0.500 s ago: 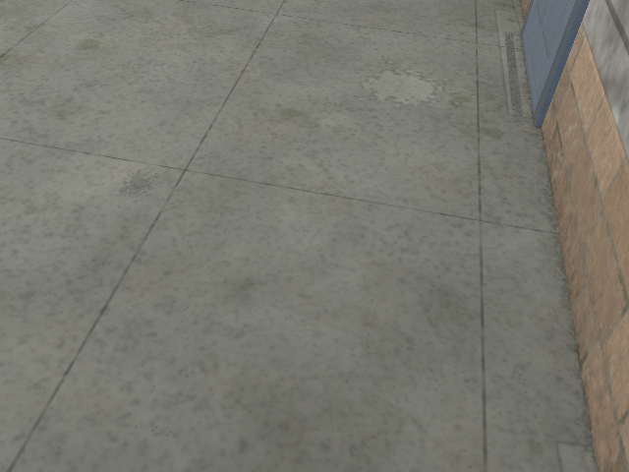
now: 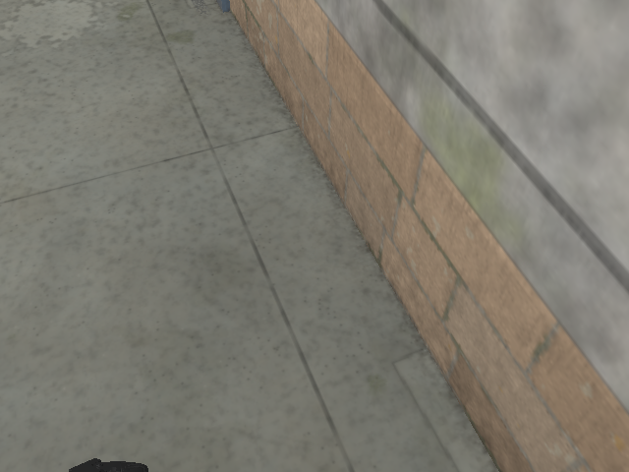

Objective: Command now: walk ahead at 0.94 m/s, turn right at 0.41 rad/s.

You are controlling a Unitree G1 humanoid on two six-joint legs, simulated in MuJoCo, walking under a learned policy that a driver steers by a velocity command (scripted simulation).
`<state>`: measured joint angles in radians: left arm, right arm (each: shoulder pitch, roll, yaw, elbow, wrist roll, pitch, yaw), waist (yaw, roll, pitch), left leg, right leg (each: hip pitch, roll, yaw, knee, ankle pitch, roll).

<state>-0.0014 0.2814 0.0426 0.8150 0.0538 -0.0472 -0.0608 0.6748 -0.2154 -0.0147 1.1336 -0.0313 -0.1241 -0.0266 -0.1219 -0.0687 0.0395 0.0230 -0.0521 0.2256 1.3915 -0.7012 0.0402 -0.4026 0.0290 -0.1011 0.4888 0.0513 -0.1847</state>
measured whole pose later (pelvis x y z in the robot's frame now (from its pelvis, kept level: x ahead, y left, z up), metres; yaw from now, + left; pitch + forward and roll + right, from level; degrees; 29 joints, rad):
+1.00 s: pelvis +0.52 +0.03 +0.00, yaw +4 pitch -2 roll +1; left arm 0.25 0.19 -0.02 0.95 0.01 0.01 0.08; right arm 0.23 -0.21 0.02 1.01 0.00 -0.01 -0.01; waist -0.02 0.02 0.04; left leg -0.15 -0.12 -0.01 0.39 -0.21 0.10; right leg -0.26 -0.04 0.00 0.45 -0.17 0.02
